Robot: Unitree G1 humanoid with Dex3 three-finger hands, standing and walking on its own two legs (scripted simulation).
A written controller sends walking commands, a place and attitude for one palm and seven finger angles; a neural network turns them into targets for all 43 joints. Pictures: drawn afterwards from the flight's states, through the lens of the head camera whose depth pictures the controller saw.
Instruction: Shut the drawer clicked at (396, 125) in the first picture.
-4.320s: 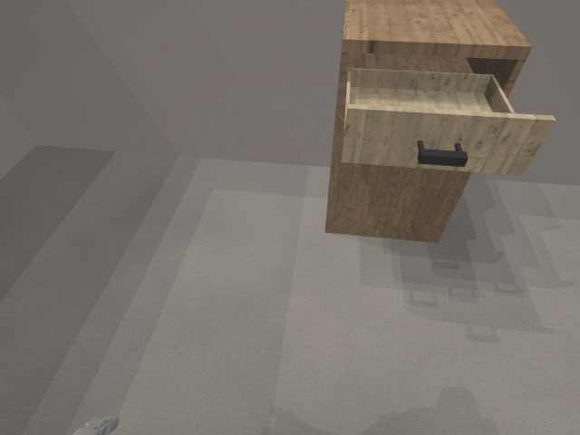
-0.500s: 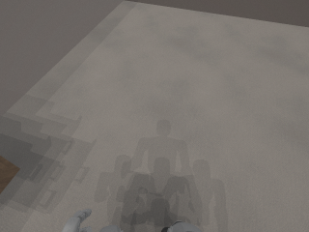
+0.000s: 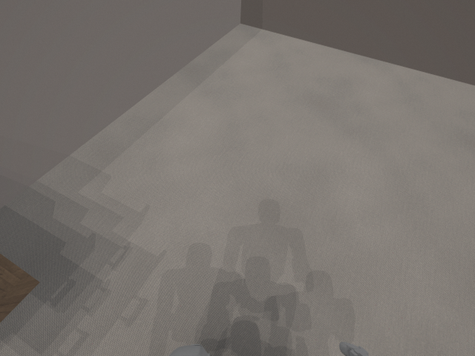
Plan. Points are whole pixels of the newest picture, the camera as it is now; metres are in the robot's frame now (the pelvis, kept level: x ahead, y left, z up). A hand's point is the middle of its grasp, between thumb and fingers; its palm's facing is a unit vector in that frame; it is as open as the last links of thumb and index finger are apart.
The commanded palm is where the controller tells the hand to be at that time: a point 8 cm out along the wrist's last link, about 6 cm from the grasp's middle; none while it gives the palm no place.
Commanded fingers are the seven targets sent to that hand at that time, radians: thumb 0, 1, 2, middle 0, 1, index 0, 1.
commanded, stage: turn to face it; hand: left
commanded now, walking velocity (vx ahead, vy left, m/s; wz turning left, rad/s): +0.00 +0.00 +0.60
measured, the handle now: out of the picture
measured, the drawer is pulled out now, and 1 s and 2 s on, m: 0.30 0.30 0.30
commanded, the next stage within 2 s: take the last steps up to it in 1.94 s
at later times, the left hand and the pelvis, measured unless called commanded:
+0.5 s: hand (147, 319) +0.19 +0.20 -0.14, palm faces +0.24 -0.94 -0.25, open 7.4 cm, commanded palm none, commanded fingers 0.00 0.90 0.90 -0.20 -0.30 -0.20 -0.30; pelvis +0.08 -0.02 +0.00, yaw +13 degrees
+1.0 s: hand out of the picture -0.03 +0.22 -0.18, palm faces +0.56 -0.78 -0.27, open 7.4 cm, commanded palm none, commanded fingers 0.00 0.90 0.90 -0.20 -0.30 -0.20 -0.30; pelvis +0.08 +0.02 -0.01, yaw +32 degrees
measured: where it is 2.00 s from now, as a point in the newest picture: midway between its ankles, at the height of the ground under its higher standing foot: outside the picture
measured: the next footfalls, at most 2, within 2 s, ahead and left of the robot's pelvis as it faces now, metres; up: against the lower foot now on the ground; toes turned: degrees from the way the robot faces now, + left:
right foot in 0.48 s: +0.15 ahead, -0.13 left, +0.00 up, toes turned +11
left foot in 0.90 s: +0.08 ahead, +0.13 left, +0.00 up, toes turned +36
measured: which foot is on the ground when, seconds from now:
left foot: down 0.00-0.48, up 0.50-0.88, down 0.90-1.00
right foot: down 0.00-0.00, up 0.02-0.46, down 0.48-0.90, up 0.92-1.00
